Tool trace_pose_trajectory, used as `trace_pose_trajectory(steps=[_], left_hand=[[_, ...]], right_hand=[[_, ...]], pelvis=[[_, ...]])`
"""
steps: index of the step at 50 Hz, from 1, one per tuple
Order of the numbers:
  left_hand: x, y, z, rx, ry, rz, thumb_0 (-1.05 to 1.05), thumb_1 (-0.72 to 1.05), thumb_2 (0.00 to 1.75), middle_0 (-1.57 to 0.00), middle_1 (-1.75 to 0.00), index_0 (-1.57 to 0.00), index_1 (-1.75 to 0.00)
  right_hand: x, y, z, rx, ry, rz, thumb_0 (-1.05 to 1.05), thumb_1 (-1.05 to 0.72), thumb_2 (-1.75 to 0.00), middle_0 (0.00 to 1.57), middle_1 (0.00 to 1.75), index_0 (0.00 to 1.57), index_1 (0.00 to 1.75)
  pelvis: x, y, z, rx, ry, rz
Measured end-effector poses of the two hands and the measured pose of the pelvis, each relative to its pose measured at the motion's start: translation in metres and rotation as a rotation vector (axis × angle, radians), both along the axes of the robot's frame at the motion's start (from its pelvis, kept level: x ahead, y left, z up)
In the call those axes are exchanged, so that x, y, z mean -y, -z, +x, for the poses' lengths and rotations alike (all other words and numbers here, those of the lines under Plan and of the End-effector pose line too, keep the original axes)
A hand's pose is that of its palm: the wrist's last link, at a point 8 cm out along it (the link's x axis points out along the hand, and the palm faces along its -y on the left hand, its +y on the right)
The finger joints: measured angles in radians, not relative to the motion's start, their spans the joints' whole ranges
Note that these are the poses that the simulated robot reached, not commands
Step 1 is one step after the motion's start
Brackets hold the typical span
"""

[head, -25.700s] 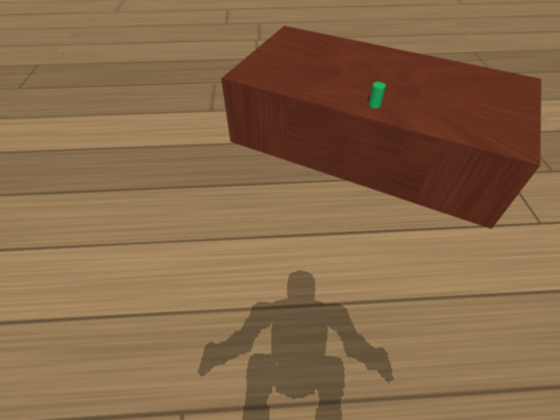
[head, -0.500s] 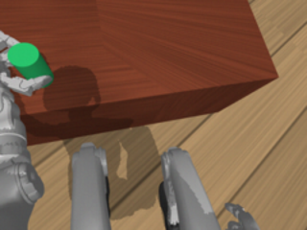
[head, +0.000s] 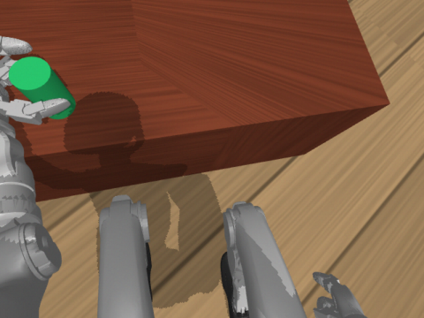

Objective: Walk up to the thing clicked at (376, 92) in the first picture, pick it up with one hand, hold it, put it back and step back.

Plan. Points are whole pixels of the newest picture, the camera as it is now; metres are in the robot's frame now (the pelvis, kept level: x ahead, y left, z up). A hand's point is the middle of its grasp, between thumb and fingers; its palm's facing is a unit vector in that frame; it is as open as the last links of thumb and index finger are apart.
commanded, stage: open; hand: left
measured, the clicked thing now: (46, 91) +0.47 +0.28 +0.00
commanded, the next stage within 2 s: withdraw in 0.14 s
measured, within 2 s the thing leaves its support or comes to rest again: neither
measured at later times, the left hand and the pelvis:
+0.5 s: hand out of the picture +0.47 +0.33 +0.04, palm faces +0.37 -0.93 -0.04, open 17.3 cm; pelvis +0.00 +0.00 +0.01, yaw +0 degrees
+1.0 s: hand out of the picture +0.38 +0.43 +0.17, palm faces +0.54 -0.77 -0.35, open 17.4 cm; pelvis +0.04 +0.02 +0.20, yaw +6 degrees
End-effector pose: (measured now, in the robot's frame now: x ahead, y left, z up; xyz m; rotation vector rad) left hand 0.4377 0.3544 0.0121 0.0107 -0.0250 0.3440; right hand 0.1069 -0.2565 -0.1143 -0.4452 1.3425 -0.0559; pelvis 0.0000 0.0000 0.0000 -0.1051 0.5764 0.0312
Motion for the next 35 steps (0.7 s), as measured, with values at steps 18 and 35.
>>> trace_pose_trajectory(steps=[18,35], left_hand=[[-0.002,0.006,0.000,-0.024,0.005,-0.004,-0.02,-0.60,0.09,-0.29,-0.23,-0.31,-0.21],[-0.034,-0.119,-0.030,-0.073,0.009,0.044,-0.02,-0.60,0.01,-0.05,-0.06,-0.08,-0.03]], right_hand=[[-0.004,0.002,-0.006,-0.002,0.010,0.001,0.00,-0.92,-0.89,0.20,0.30,0.21,0.30],[-0.013,-0.077,0.012,0.068,0.087,0.036,0.00,-0.91,-0.89,0.20,0.30,0.21,0.30]], pelvis=[[-0.002,0.003,-0.002,0.001,0.003,-0.004],[-0.006,-0.081,0.013,0.038,-0.038,0.000]])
